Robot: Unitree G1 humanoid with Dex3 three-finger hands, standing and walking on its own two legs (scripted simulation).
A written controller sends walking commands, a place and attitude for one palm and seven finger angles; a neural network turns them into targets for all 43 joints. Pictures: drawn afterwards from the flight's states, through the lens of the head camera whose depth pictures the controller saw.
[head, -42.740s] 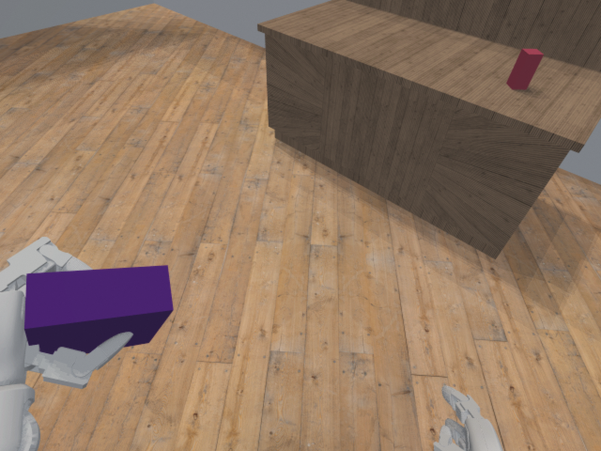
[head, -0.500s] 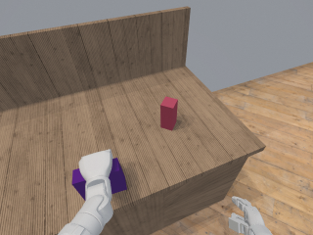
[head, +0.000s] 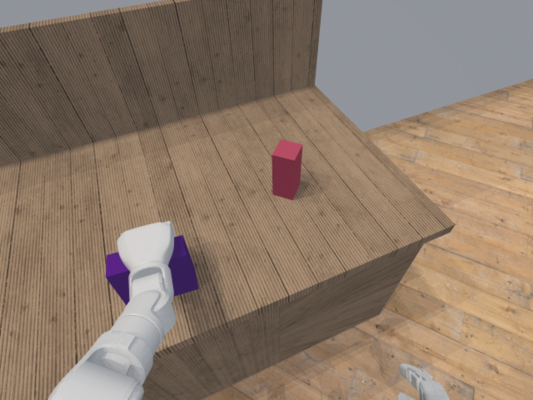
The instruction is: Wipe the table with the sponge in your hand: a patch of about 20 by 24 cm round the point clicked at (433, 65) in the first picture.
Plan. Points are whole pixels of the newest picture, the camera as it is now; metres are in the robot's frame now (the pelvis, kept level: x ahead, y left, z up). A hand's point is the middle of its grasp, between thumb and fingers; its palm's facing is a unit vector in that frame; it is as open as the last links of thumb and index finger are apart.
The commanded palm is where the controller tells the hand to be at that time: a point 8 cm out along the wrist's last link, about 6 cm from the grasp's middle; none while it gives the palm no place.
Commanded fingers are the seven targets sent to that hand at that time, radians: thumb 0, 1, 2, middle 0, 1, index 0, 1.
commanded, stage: wipe forward along the middle lane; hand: left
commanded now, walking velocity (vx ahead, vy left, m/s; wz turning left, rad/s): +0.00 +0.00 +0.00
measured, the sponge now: (158, 278) +0.33 +0.23 -0.07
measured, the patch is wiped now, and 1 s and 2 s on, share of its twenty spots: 1.00 1.00 1.00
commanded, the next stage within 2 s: slide back across to the first lane in 1.22 s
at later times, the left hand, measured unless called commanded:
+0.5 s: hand (151, 237) +0.40 +0.25 -0.03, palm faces -0.11 +0.01 -0.99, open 9.2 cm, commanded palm +0.38 +0.25 +0.00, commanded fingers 0.00 0.10 1.30 -1.20 -1.60 -1.20 -1.60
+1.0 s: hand (146, 216) +0.44 +0.28 -0.03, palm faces -0.12 +0.00 -0.99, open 9.2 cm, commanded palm +0.43 +0.27 +0.00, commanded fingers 0.00 0.10 1.30 -1.20 -1.60 -1.20 -1.60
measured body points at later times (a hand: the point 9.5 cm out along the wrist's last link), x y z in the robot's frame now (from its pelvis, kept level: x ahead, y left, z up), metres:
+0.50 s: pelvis -0.01 +0.01 -0.01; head +0.05 +0.00 +0.44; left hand +0.40 +0.25 +0.03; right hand +0.09 -0.26 -0.14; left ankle +0.01 +0.11 -0.72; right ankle +0.03 -0.07 -0.72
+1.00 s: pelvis +0.00 +0.02 -0.02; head +0.09 +0.03 +0.42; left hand +0.45 +0.28 +0.03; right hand +0.07 -0.24 -0.15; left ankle +0.01 +0.11 -0.72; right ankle +0.03 -0.07 -0.72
